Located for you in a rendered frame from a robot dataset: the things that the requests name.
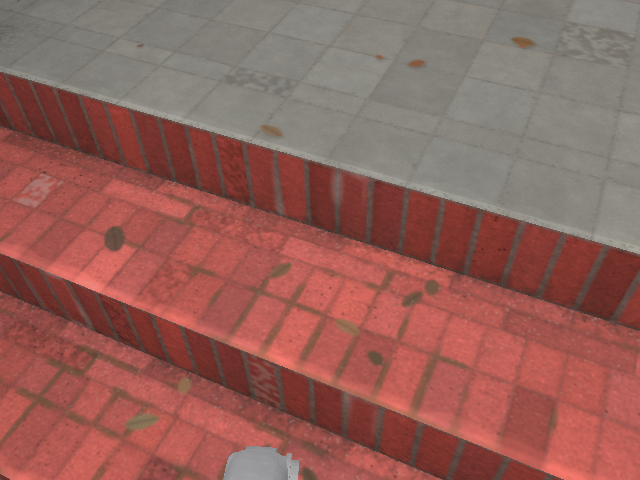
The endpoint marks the left robot thigh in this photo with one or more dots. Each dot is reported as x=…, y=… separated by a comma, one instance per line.
x=261, y=463

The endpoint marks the left robot shin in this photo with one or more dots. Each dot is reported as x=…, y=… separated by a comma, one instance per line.
x=229, y=458

